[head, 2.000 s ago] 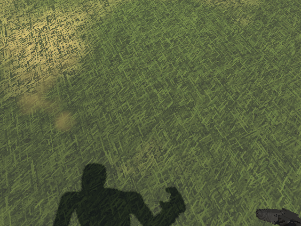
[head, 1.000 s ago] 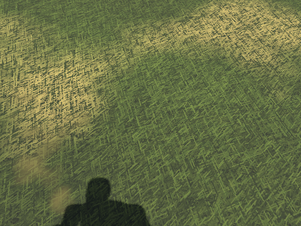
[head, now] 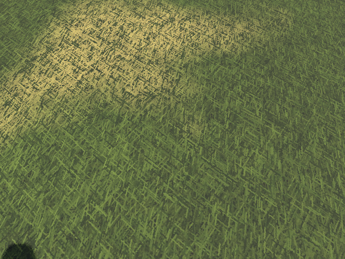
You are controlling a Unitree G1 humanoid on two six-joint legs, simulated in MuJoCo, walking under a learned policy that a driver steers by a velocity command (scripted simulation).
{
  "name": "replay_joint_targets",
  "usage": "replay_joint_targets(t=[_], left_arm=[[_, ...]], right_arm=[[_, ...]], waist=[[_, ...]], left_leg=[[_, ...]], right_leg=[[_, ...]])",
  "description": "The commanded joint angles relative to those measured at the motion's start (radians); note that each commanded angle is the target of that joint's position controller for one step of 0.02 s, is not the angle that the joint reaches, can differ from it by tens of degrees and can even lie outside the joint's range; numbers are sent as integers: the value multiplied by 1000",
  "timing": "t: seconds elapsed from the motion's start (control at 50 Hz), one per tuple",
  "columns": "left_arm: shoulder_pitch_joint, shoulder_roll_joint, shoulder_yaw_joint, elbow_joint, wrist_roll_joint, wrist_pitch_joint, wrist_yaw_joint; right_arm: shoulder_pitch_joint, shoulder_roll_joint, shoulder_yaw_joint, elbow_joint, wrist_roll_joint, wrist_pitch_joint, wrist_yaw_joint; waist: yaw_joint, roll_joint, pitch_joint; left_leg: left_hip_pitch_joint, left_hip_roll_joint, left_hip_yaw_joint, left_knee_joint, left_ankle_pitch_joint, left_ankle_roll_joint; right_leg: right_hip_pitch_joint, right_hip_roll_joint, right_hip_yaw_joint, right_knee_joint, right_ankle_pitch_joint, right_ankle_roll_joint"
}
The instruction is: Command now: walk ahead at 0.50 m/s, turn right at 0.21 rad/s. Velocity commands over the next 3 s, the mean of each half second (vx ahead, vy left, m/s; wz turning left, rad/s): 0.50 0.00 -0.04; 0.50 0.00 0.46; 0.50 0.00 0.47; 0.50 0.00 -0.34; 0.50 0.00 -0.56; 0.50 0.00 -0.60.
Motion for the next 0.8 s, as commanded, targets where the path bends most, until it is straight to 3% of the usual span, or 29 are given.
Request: replay_joint_targets(t=[0.02, 0.1, 0.16, 0.18, 0.2, 0.22, 0.24, 0.26, 0.28, 0.3, 0.32, 0.34, 0.38, 0.44, 0.54, 0.6, 0.66, 0.68, 0.72, 0.74, 0.76, 0.78, 0.8], left_arm=[[-58, 14, -8, -70, 4, -23, -12], [-176, 23, -10, -96, -7, -34, -27], [-212, 46, -2, -114, -10, -38, -35], [-189, 58, 3, -110, -8, -40, -36], [-120, 77, 16, -90, -3, -41, -34], [15, 120, 41, -46, 2, -39, -27], [198, 191, 64, -13, 10, -34, -15], [244, 285, 79, 3, 11, -29, -14], [248, 186, 55, 2, -1, -30, -16], [184, 150, 39, -1, -1, -35, -17], [124, 125, 31, -6, 3, -38, -18], [77, 97, 23, -8, 9, -39, -21], [36, 71, 19, -5, 20, -51, -21], [44, 93, 29, 32, 20, -75, -15], [63, 115, 32, 74, 21, -79, 0], [116, 132, 36, 110, 14, -71, 7], [154, 143, 41, 140, 4, -48, 10], [154, 149, 43, 144, 1, -39, 13], [137, 178, 50, 138, -1, -21, 24], [130, 190, 54, 134, 0, -12, 31], [114, 190, 52, 127, 0, -3, 38], [125, 169, 40, 106, 12, -9, 45], [240, 11, -11, 61, 42, -39, 20]], right_arm=[[-70, -172, -38, -62, 11, -13, -5], [3, -199, -42, -19, 24, 3, -5], [27, -215, -46, 8, 32, 20, -8], [23, -223, -48, 14, 33, 27, -10], [8, -226, -47, 16, 35, 32, -13], [17, -203, -38, 19, 32, 35, -16], [13, -153, -13, -7, 8, 32, -19], [114, -40, 23, -38, 2, 14, -15], [59, -139, 0, -24, 22, -5, -11], [-24, -185, -15, -52, 42, -16, -6], [-68, -174, -12, -58, 35, -19, -10], [-89, -165, -14, -60, 17, -16, -11], [-47, -132, -12, -43, 20, 6, -5], [-76, -97, -6, -50, 22, 37, -9], [-202, -79, 0, -86, 20, 33, 6], [-301, -61, 10, -128, 20, 30, 22], [-362, -65, 11, -173, 20, 31, 41], [-369, -70, 9, -187, 20, 31, 49], [-330, -97, -6, -199, 17, 35, 56], [-253, -124, -22, -189, 16, 40, 55], [-105, -169, -50, -156, 19, 42, 47], [62, -245, -82, -123, 22, 52, 27], [52, -340, -96, -127, 30, 49, 21]], waist=[[20, 121, 12], [-21, 123, 29], [-11, 133, 42], [11, 137, 30], [60, 133, -9], [121, 113, -97], [196, 19, -239], [138, -248, -347], [177, -152, -330], [165, -114, -194], [138, -51, -131], [111, -27, -78], [61, -49, -65], [50, -14, -17], [89, 1, 29], [131, 20, 60], [145, 23, 75], [138, 16, 72], [99, -22, 17], [54, -40, -38], [-30, -26, -117], [-101, 60, -216], [16, 320, -315]], left_leg=[[6, 247, -178, -185, 154, 176], [36, 256, -134, -169, 162, 154], [112, 297, -144, -129, 202, 134], [129, 301, -139, -94, 267, 124], [125, 280, -107, -5, 408, 104], [81, 231, -60, 166, 516, 77], [-102, 180, -13, 462, 320, 33], [-485, 4, -13, 810, -303, -32], [-604, 37, -143, 936, -387, -27], [-664, 84, -135, 950, -302, -12], [-636, 124, -114, 911, -213, -12], [-604, 148, -111, 854, -154, -20], [-503, 176, -123, 809, -89, -31], [-520, 172, -141, 733, -8, -53], [-513, 134, -125, 456, 267, -45], [-517, 122, -88, 347, 315, -26], [-566, 109, -60, 289, 234, 4], [-563, 97, -41, 278, 184, 17], [-463, 40, 24, 281, 73, 52], [-357, 1, 52, 287, 28, 75], [-148, -38, 57, 238, 64, 109], [169, 57, -122, 217, 86, 166], [534, 321, -689, 144, -65, 366]], right_leg=[[-18, -30, -10, -182, 150, 5], [54, -1, -44, -342, 237, 3], [74, 13, -49, -410, 169, -33], [121, 25, -62, -433, 144, -48], [235, 51, -87, -473, 146, -69], [436, 71, -102, -487, 147, -96], [722, -91, 80, -461, 154, -157], [1003, -315, 549, -568, -45, -317], [973, -311, 642, -648, -176, -315], [867, -278, 504, -662, -131, -275], [752, -235, 395, -675, -27, -253], [650, -199, 321, -703, 70, -243], [538, -173, 223, -761, 163, -235], [472, -174, 102, -821, 254, -238], [481, -138, -77, -853, 305, -183], [549, -162, -126, -853, 311, -169], [679, -197, -154, -796, 391, -153], [714, -205, -165, -760, 471, -143], [750, -205, -198, -632, 811, -118], [747, -198, -215, -510, 968, -105], [676, -167, -242, -313, 996, -77], [442, -127, -243, -23, 733, -39], [-32, 92, -174, 339, -250, 28]])
Next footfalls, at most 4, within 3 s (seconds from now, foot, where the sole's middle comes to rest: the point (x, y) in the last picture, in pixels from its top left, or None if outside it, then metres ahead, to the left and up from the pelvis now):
0.24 right None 0.29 -0.15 -0.78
0.78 left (143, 237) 0.58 0.09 -0.78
1.24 right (167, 167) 0.91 -0.02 -0.78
1.72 left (94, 156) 0.98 0.32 -0.78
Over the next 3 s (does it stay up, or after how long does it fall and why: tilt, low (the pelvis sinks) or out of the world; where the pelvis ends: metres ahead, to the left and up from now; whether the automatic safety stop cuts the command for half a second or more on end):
stays up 1.58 0.26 0.00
